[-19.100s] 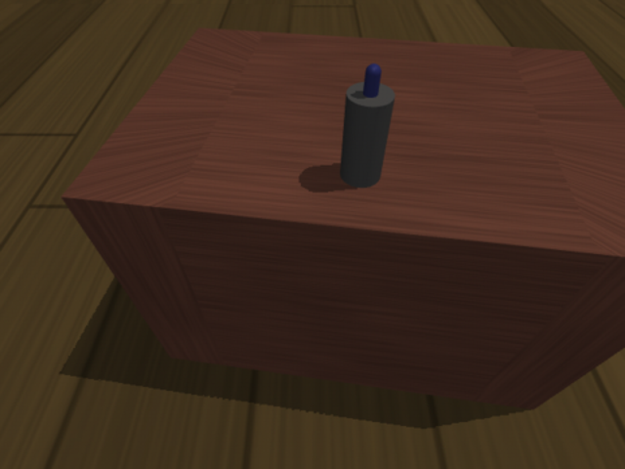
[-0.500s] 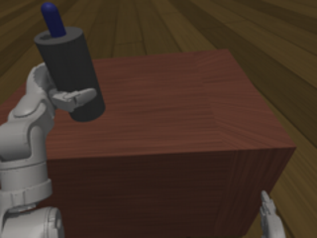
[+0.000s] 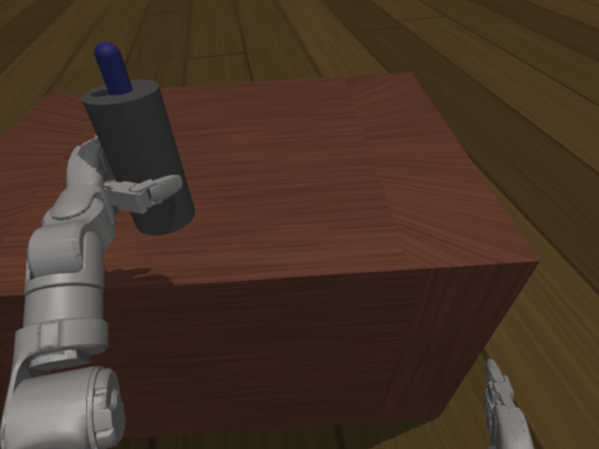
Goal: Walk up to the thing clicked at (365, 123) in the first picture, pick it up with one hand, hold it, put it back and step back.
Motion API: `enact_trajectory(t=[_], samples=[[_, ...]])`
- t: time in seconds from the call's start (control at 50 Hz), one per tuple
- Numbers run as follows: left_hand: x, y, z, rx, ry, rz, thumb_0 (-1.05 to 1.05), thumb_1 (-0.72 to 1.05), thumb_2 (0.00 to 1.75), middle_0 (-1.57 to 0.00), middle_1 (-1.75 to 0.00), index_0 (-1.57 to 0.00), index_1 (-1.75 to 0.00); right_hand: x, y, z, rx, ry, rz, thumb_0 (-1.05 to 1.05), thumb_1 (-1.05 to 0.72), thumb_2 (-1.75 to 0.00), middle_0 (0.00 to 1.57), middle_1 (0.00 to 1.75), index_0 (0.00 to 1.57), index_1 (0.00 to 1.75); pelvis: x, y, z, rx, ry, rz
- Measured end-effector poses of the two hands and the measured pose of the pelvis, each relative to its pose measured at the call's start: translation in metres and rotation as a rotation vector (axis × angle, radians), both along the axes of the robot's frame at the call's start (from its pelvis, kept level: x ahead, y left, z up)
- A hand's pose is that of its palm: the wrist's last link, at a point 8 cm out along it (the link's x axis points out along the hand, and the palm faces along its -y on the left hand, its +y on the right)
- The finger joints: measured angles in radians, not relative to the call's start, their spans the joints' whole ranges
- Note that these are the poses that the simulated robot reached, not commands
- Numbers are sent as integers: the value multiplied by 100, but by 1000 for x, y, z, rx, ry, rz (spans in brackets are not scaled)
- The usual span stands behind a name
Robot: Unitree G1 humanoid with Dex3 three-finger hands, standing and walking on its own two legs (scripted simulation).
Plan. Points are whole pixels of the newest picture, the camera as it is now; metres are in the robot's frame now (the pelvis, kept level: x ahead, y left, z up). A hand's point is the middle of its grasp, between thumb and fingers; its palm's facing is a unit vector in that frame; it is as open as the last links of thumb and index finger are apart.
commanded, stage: crouch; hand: left
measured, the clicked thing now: (139, 143) +0.42 +0.18 +0.25
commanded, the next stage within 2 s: lower in 0.98 s
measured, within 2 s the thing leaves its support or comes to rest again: rests again in 1.82 s
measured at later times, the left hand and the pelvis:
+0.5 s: hand (147, 169) +0.46 +0.21 +0.18, palm faces +0.18 -0.98 +0.00, open 11.2 cm; pelvis +0.02 +0.01 +0.00, yaw -1 degrees
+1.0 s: hand (150, 173) +0.48 +0.21 +0.16, palm faces +0.20 -0.98 +0.00, open 11.2 cm; pelvis +0.03 +0.01 +0.01, yaw -1 degrees
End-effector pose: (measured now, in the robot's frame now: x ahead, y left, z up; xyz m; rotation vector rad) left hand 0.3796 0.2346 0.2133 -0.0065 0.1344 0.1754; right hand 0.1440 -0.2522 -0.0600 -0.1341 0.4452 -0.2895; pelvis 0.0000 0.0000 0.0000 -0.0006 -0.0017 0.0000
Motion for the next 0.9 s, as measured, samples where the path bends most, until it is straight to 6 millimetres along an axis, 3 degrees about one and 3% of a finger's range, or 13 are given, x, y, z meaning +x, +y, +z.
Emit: enact_trajectory(t=[0.16, 0.32, 0.54, 0.9], samples=[[16, 12, -21, 19, -23, 12, 0, -56, 115, -61, -104, -64, -104, 1, -3, 5, -37, 15, -9, -1, 55, -5, 5, 5, 6, 5, 3, 3, 0, -7, 16, -6], [34, 20, -23, 8, -55, 9, 0, -56, 115, -61, -104, -64, -104, 13, 5, 11, -38, 3, 13, -1, 55, -5, 6, 5, 6, 5, 11, 7, 2, -12, 32, -8], [55, 22, -34, 11, -55, 12, 0, -56, 115, -62, -103, -65, -104, 8, 10, 5, -18, 83, 9, -1, 55, -5, 6, 5, 6, 5, 21, 12, 4, -12, 52, -21], [69, 27, -51, 9, -61, 29, 0, -56, 115, -63, -102, -65, -103, 21, 3, 1, -9, 169, -6, -1, 54, -5, 6, 5, 6, 5, 29, 6, 6, -15, 79, -15]])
